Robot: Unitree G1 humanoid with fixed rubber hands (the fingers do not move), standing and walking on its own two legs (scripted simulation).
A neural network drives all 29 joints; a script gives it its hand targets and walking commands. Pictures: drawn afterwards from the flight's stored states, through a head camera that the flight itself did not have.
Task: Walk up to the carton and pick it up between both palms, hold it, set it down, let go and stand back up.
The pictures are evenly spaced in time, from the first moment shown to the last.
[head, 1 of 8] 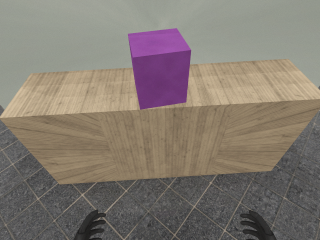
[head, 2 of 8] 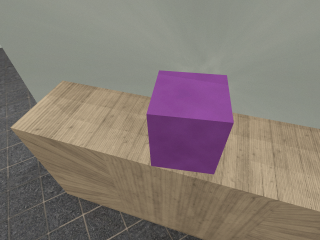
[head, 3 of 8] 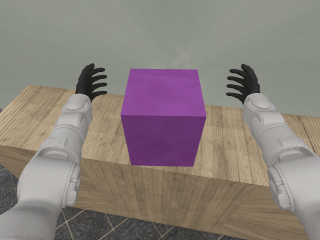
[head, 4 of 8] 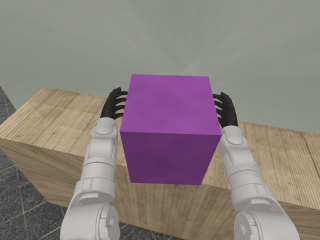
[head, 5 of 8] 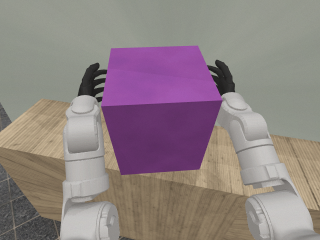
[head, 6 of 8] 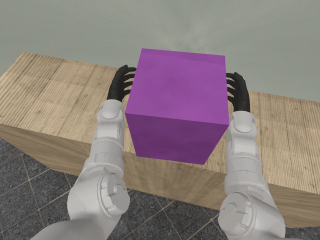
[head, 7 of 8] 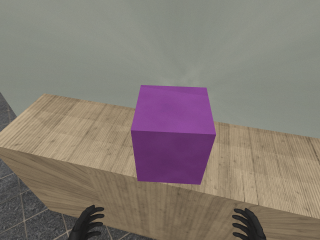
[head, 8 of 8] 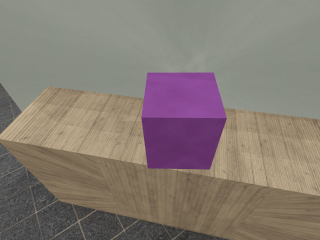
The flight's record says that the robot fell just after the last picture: no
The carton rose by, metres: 0.20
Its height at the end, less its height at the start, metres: +0.00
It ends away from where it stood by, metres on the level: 0.01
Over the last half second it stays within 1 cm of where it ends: yes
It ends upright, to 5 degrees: yes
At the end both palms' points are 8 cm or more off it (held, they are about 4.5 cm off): yes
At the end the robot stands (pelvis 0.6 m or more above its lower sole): yes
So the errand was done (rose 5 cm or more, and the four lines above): yes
